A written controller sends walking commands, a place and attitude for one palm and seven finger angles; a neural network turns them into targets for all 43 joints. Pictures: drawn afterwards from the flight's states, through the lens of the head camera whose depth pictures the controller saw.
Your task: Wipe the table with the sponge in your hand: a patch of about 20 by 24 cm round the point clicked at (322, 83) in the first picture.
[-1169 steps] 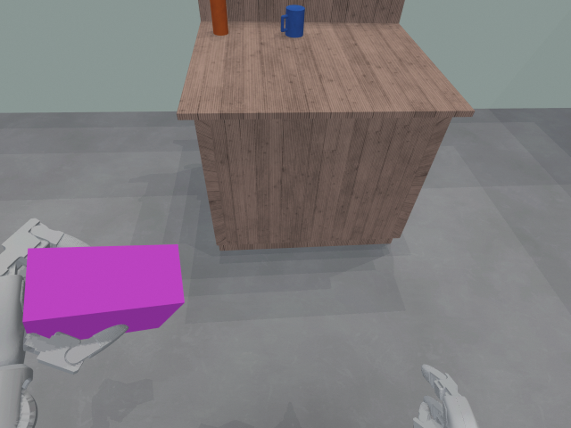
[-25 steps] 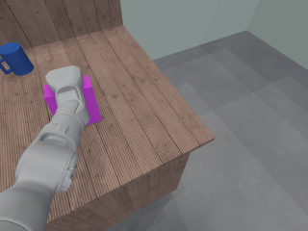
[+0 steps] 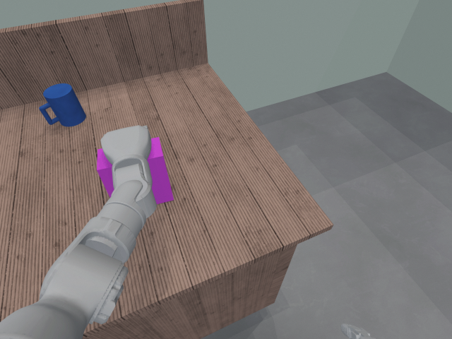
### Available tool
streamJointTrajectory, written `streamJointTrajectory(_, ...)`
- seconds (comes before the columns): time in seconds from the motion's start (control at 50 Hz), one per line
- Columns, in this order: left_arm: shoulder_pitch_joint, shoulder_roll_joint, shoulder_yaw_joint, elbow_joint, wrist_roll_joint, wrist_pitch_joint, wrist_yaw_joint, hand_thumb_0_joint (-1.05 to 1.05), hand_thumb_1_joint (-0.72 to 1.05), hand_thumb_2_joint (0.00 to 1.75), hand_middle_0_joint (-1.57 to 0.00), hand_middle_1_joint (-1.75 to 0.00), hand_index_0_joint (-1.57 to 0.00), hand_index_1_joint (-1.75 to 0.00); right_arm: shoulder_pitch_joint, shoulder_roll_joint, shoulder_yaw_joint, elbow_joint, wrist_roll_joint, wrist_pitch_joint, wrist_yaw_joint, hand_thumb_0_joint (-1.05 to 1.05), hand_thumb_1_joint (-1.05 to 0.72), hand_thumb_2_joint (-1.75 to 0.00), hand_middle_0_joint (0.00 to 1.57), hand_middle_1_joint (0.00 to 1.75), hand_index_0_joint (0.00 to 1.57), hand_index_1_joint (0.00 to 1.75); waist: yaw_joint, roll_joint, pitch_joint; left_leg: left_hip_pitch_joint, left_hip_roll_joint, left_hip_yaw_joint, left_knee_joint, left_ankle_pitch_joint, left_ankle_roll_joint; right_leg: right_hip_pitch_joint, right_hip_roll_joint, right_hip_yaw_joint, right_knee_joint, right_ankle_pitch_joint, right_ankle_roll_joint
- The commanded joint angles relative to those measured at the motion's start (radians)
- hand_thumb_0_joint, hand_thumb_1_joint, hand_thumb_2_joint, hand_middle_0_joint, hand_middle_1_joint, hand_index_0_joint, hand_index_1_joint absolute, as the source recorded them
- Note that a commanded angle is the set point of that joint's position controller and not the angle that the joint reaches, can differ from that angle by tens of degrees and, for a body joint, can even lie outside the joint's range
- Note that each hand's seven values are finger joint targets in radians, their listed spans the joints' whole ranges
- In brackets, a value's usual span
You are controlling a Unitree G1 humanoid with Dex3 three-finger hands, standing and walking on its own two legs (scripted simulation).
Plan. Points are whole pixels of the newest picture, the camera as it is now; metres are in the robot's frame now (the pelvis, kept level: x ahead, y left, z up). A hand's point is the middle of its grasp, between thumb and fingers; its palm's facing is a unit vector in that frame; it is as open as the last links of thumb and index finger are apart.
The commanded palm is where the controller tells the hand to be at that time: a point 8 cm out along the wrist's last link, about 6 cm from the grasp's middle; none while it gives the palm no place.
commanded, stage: wipe back along the third lane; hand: left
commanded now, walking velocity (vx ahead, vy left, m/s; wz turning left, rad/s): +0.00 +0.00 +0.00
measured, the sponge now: (140, 183) +0.42 +0.21 +0.01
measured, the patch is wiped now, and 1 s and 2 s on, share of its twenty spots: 1.00 1.00 1.00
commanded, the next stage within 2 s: slide back across to the middle lane in 1.22 s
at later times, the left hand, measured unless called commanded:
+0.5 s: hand (142, 181) +0.39 +0.18 +0.07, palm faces +0.00 -0.02 -1.00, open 10.6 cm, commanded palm +0.34 +0.16 +0.10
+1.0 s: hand (145, 201) +0.34 +0.17 +0.07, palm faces +0.01 -0.05 -1.00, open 10.6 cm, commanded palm +0.29 +0.15 +0.11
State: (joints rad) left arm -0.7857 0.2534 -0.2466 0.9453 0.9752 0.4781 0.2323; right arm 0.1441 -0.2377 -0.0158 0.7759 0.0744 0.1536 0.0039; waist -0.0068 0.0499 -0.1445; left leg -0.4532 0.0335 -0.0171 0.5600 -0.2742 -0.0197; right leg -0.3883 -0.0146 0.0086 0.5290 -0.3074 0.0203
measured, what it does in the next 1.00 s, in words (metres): stands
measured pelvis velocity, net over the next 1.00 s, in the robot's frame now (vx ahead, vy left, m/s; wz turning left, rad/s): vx -0.01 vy -0.02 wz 0.02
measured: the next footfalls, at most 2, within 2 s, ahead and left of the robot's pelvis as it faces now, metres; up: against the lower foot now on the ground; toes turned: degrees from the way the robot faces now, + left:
none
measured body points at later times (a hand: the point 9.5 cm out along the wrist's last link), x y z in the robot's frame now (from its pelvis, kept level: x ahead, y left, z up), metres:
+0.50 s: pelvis +0.01 -0.01 +0.00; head +0.00 -0.03 +0.45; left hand +0.38 +0.18 +0.12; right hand +0.21 -0.23 -0.11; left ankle +0.00 +0.13 -0.73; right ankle -0.03 -0.14 -0.73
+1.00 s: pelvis -0.01 -0.02 +0.00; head -0.03 -0.05 +0.45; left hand +0.33 +0.16 +0.12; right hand +0.21 -0.23 -0.09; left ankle +0.00 +0.13 -0.73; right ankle -0.03 -0.14 -0.73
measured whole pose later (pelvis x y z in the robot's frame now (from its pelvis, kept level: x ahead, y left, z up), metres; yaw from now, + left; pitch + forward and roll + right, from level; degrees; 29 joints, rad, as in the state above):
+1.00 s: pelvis -0.01 -0.02 +0.00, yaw +1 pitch +2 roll +0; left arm -0.43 0.20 -0.38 0.48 0.99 0.59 0.15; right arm 0.04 -0.25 0.01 0.69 0.10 0.20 0.02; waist 0.06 0.06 -0.12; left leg -0.32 0.04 -0.03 0.54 -0.26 -0.04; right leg -0.27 -0.01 -0.01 0.56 -0.33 -0.01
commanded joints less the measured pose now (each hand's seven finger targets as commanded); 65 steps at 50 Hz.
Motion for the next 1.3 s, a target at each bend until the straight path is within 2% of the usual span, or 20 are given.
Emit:
streamJointTrajectory(0.0, -0.268, 0.001, -0.033, -0.147, -0.003, 0.017, -0.041, 0.00, 0.10, 1.30, -1.20, -1.60, -1.20, -1.60, -0.108, -0.120, -0.034, -0.146, -0.002, -0.028, -0.009, 0.00, -0.90, -0.90, 0.20, 0.30, 0.20, 0.30, -0.015, -0.089, -0.251, 0.230, -0.026, 0.043, -0.032, 0.321, 0.050, 0.077, 0.039, -0.080, -0.038, 0.404, -0.067)
streamJointTrajectory(0.2, -0.224, -0.025, -0.065, -0.249, 0.001, 0.066, -0.061, 0.00, 0.10, 1.30, -1.20, -1.60, -1.20, -1.60, -0.187, -0.111, -0.019, -0.183, 0.000, 0.010, -0.005, 0.00, -0.90, -0.90, 0.20, 0.30, 0.20, 0.30, 0.003, -0.097, -0.237, 0.246, -0.040, 0.038, -0.028, 0.342, 0.045, 0.117, 0.035, -0.085, -0.032, 0.443, -0.079)
streamJointTrajectory(0.34, -0.056, -0.037, -0.082, -0.323, 0.005, 0.081, -0.083, 0.00, 0.10, 1.30, -1.20, -1.60, -1.20, -1.60, -0.209, -0.116, -0.018, -0.206, 0.000, 0.021, 0.008, 0.00, -0.90, -0.90, 0.20, 0.30, 0.20, 0.30, 0.032, -0.123, -0.240, 0.244, -0.047, 0.040, -0.017, 0.378, 0.047, 0.167, 0.034, -0.086, -0.018, 0.510, -0.083)
streamJointTrajectory(0.4, -0.045, -0.068, -0.106, -0.382, -0.004, 0.083, -0.092, 0.00, 0.10, 1.30, -1.20, -1.60, -1.20, -1.60, -0.232, -0.111, -0.019, -0.217, 0.006, 0.020, 0.013, 0.00, -0.90, -0.90, 0.20, 0.30, 0.20, 0.30, 0.029, -0.131, -0.234, 0.243, -0.048, 0.041, -0.019, 0.376, 0.050, 0.174, 0.033, -0.083, -0.019, 0.518, -0.082)
streamJointTrajectory(0.5, 0.065, -0.040, -0.081, -0.446, -0.018, 0.100, -0.094, 0.00, 0.10, 1.30, -1.20, -1.60, -1.20, -1.60, -0.251, -0.116, -0.018, -0.228, 0.010, 0.018, 0.025, 0.00, -0.90, -0.90, 0.20, 0.30, 0.20, 0.30, 0.048, -0.151, -0.211, 0.231, -0.051, 0.045, -0.026, 0.356, 0.051, 0.200, 0.033, -0.080, -0.022, 0.517, -0.081)
streamJointTrajectory(0.6, 0.100, 0.024, -0.050, -0.485, -0.013, 0.124, -0.097, 0.00, 0.10, 1.30, -1.20, -1.60, -1.20, -1.60, -0.275, -0.122, -0.010, -0.229, 0.017, 0.015, 0.018, 0.00, -0.90, -0.90, 0.20, 0.30, 0.20, 0.30, 0.057, -0.142, -0.155, 0.218, -0.052, 0.047, -0.052, 0.282, 0.048, 0.184, 0.033, -0.064, -0.044, 0.418, -0.077)
streamJointTrajectory(0.62, 0.109, -0.014, -0.088, -0.498, -0.015, 0.128, -0.100, 0.00, 0.10, 1.30, -1.20, -1.60, -1.20, -1.60, -0.276, -0.119, -0.007, -0.238, 0.018, 0.013, 0.017, 0.00, -0.90, -0.90, 0.20, 0.30, 0.20, 0.30, 0.055, -0.136, -0.145, 0.222, -0.055, 0.050, -0.054, 0.269, 0.051, 0.180, 0.035, -0.072, -0.045, 0.398, -0.075)
streamJointTrajectory(0.7, 0.127, -0.004, -0.074, -0.510, -0.010, 0.128, -0.104, 0.00, 0.10, 1.30, -1.20, -1.60, -1.20, -1.60, -0.289, -0.118, -0.010, -0.241, 0.019, 0.005, 0.020, 0.00, -0.90, -0.90, 0.20, 0.30, 0.20, 0.30, 0.064, -0.132, -0.150, 0.229, -0.053, 0.044, -0.057, 0.251, 0.049, 0.166, 0.037, -0.064, -0.052, 0.353, -0.080)
streamJointTrajectory(0.78, 0.120, -0.044, -0.125, -0.512, -0.007, 0.127, -0.108, 0.00, 0.10, 1.30, -1.20, -1.60, -1.20, -1.60, -0.295, -0.112, -0.008, -0.243, 0.023, -0.001, 0.018, 0.00, -0.90, -0.90, 0.20, 0.30, 0.20, 0.30, 0.054, -0.131, -0.121, 0.229, -0.053, 0.051, -0.063, 0.209, 0.049, 0.140, 0.036, -0.066, -0.059, 0.290, -0.077)
streamJointTrajectory(0.8, 0.123, -0.009, -0.078, -0.520, -0.015, 0.122, -0.107, 0.00, 0.10, 1.30, -1.20, -1.60, -1.20, -1.60, -0.301, -0.115, -0.010, -0.245, 0.021, -0.003, 0.017, 0.00, -0.90, -0.90, 0.20, 0.30, 0.20, 0.30, 0.064, -0.144, -0.128, 0.227, -0.052, 0.042, -0.066, 0.207, 0.050, 0.145, 0.039, -0.060, -0.064, 0.287, -0.078)
streamJointTrajectory(0.84, 0.110, -0.035, -0.115, -0.519, -0.012, 0.120, -0.106, 0.00, 0.10, 1.30, -1.20, -1.60, -1.20, -1.60, -0.295, -0.113, -0.008, -0.244, 0.023, -0.007, 0.014, 0.00, -0.90, -0.90, 0.20, 0.30, 0.20, 0.30, 0.054, -0.147, -0.129, 0.230, -0.055, 0.051, -0.062, 0.196, 0.050, 0.143, 0.037, -0.061, -0.060, 0.277, -0.075)
streamJointTrajectory(0.9, 0.154, 0.018, -0.053, -0.527, -0.019, 0.116, -0.104, 0.00, 0.10, 1.30, -1.20, -1.60, -1.20, -1.60, -0.308, -0.116, -0.007, -0.249, 0.020, -0.009, 0.015, 0.00, -0.90, -0.90, 0.20, 0.30, 0.20, 0.30, 0.074, -0.140, -0.124, 0.220, -0.053, 0.043, -0.069, 0.190, 0.048, 0.152, 0.037, -0.053, -0.065, 0.270, -0.077)
streamJointTrajectory(0.96, 0.198, -0.042, -0.118, -0.560, -0.017, 0.117, -0.106, 0.00, 0.10, 1.30, -1.20, -1.60, -1.20, -1.60, -0.316, -0.109, -0.005, -0.262, 0.023, -0.012, 0.021, 0.00, -0.90, -0.90, 0.20, 0.30, 0.20, 0.30, 0.070, -0.137, -0.115, 0.229, -0.055, 0.052, -0.062, 0.198, 0.048, 0.152, 0.035, -0.060, -0.060, 0.279, -0.075)
streamJointTrajectory(1.0, 0.210, -0.026, -0.095, -0.588, -0.018, 0.117, -0.107, 0.00, 0.10, 1.30, -1.20, -1.60, -1.20, -1.60, -0.326, -0.110, -0.007, -0.265, 0.023, -0.010, 0.026, 0.00, -0.90, -0.90, 0.20, 0.30, 0.20, 0.30, 0.077, -0.128, -0.123, 0.231, -0.053, 0.042, -0.065, 0.208, 0.047, 0.152, 0.039, -0.054, -0.059, 0.280, -0.080)
streamJointTrajectory(1.04, 0.234, -0.077, -0.160, -0.609, -0.014, 0.121, -0.111, 0.00, 0.10, 1.30, -1.20, -1.60, -1.20, -1.60, -0.327, -0.105, -0.008, -0.271, 0.026, -0.010, 0.034, 0.00, -0.90, -0.90, 0.20, 0.30, 0.20, 0.30, 0.067, -0.130, -0.110, 0.240, -0.053, 0.050, -0.057, 0.208, 0.049, 0.146, 0.037, -0.062, -0.055, 0.278, -0.079)
streamJointTrajectory(1.08, 0.258, -0.073, -0.156, -0.629, -0.020, 0.126, -0.111, 0.00, 0.10, 1.30, -1.20, -1.60, -1.20, -1.60, -0.334, -0.105, -0.008, -0.271, 0.025, -0.011, 0.042, 0.00, -0.90, -0.90, 0.20, 0.30, 0.20, 0.30, 0.074, -0.130, -0.116, 0.242, -0.053, 0.051, -0.055, 0.213, 0.049, 0.155, 0.037, -0.059, -0.052, 0.296, -0.079)
streamJointTrajectory(1.1, 0.281, -0.033, -0.108, -0.644, -0.023, 0.126, -0.109, 0.00, 0.10, 1.30, -1.20, -1.60, -1.20, -1.60, -0.344, -0.110, -0.009, -0.271, 0.023, -0.010, 0.043, 0.00, -0.90, -0.90, 0.20, 0.30, 0.20, 0.30, 0.086, -0.138, -0.123, 0.238, -0.051, 0.043, -0.059, 0.217, 0.047, 0.164, 0.040, -0.055, -0.052, 0.297, -0.082)
streamJointTrajectory(1.14, 0.306, -0.100, -0.181, -0.678, -0.024, 0.131, -0.113, 0.00, 0.10, 1.30, -1.20, -1.60, -1.20, -1.60, -0.349, -0.102, -0.009, -0.278, 0.026, -0.010, 0.050, 0.00, -0.90, -0.90, 0.20, 0.30, 0.20, 0.30, 0.074, -0.153, -0.116, 0.249, -0.052, 0.052, -0.049, 0.230, 0.050, 0.165, 0.037, -0.062, -0.045, 0.320, -0.078)
streamJointTrajectory(1.2, 0.352, -0.073, -0.151, -0.726, -0.035, 0.142, -0.117, 0.00, 0.10, 1.30, -1.20, -1.60, -1.20, -1.60, -0.373, -0.103, -0.007, -0.287, 0.027, -0.006, 0.059, 0.00, -0.90, -0.90, 0.20, 0.30, 0.20, 0.30, 0.089, -0.152, -0.100, 0.243, -0.050, 0.044, -0.059, 0.222, 0.049, 0.170, 0.041, -0.057, -0.049, 0.310, -0.080)
streamJointTrajectory(1.28, 0.304, -0.074, -0.169, -0.706, -0.022, 0.157, -0.111, 0.00, 0.10, 1.30, -1.20, -1.60, -1.20, -1.60, -0.374, -0.102, -0.003, -0.268, 0.029, -0.010, 0.053, 0.00, -0.90, -0.90, 0.20, 0.30, 0.20, 0.30, 0.079, -0.157, -0.069, 0.239, -0.049, 0.053, -0.060, 0.187, 0.048, 0.144, 0.038, -0.057, -0.052, 0.264, -0.075)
